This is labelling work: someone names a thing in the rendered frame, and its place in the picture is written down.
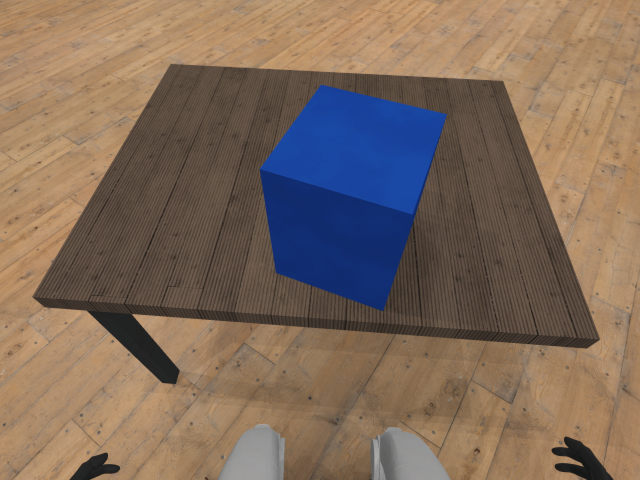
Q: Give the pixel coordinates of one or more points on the left robot hand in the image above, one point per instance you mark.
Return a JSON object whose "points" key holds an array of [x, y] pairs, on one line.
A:
{"points": [[95, 467]]}

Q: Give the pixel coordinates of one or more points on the table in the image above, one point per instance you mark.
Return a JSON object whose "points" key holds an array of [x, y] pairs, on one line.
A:
{"points": [[178, 226]]}

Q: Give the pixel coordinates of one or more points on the robot right thigh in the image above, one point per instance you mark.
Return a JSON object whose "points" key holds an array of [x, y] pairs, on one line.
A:
{"points": [[397, 455]]}

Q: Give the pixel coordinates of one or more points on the robot left thigh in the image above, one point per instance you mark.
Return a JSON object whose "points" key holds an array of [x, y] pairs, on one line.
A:
{"points": [[257, 455]]}

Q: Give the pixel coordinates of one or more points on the robot thigh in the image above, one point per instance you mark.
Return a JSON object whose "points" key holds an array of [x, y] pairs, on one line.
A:
{"points": [[257, 455], [397, 455]]}

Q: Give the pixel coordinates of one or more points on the right robot hand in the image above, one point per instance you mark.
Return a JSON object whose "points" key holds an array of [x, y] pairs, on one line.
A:
{"points": [[592, 470]]}

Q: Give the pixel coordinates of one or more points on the carton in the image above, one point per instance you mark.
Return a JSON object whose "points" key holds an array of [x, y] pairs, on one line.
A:
{"points": [[342, 188]]}

